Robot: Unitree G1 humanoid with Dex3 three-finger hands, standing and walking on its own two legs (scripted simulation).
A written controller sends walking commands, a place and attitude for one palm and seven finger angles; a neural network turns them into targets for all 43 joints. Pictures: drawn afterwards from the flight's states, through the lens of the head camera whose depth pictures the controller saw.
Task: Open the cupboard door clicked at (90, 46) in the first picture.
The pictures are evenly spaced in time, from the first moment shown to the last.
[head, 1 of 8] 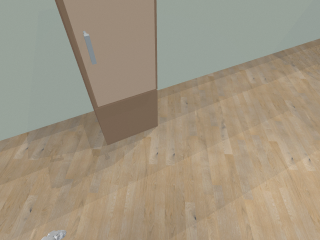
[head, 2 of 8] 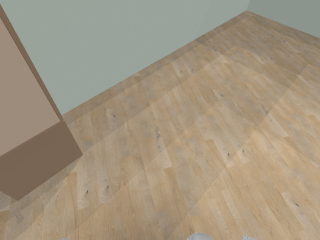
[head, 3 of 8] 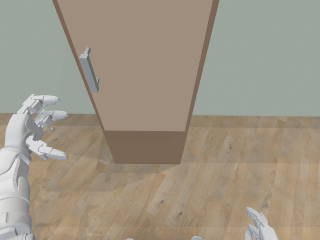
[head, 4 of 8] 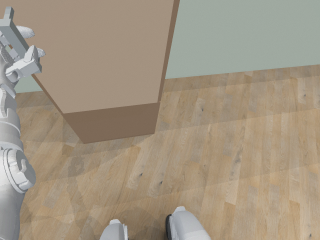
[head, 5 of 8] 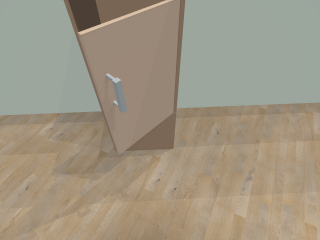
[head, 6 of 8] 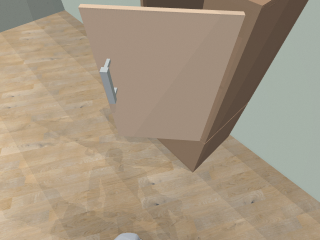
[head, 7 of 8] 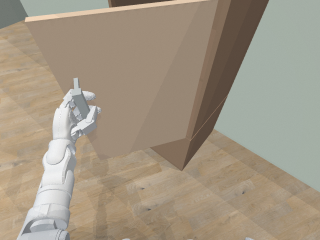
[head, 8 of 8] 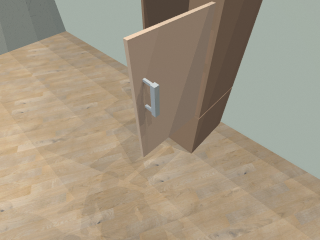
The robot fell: no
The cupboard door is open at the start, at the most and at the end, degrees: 0 88 87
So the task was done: yes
